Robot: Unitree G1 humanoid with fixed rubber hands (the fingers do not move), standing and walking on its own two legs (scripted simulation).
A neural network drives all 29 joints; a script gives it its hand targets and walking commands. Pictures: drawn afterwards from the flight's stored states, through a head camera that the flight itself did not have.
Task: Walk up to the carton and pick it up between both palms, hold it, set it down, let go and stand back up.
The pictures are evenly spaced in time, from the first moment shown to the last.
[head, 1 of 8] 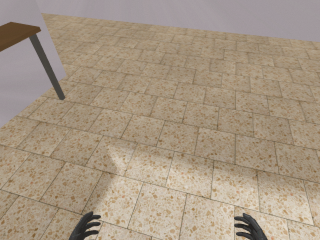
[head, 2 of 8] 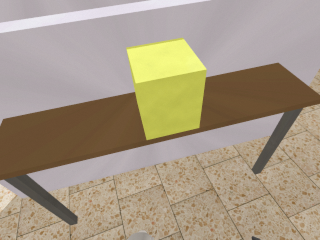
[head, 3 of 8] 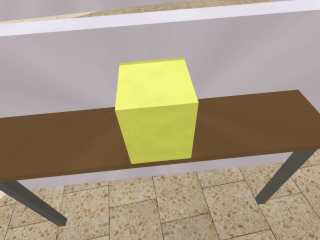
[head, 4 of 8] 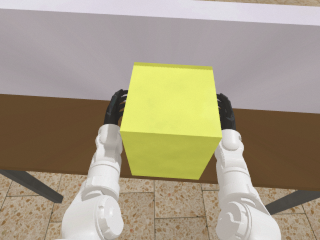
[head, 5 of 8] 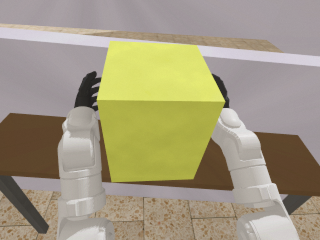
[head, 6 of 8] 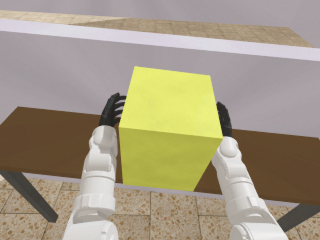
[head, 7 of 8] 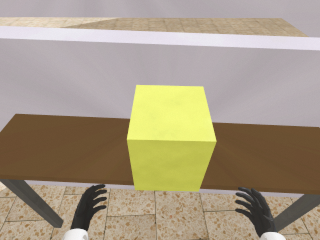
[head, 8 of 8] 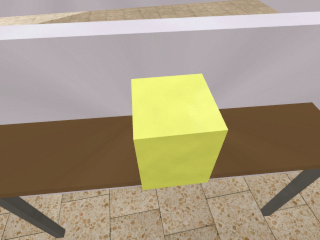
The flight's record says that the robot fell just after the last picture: no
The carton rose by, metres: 0.19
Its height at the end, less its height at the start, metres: +0.00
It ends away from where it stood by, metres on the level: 0.03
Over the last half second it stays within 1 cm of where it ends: yes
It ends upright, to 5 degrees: yes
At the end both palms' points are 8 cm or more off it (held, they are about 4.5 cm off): yes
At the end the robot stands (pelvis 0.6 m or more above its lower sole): yes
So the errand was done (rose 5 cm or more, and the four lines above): yes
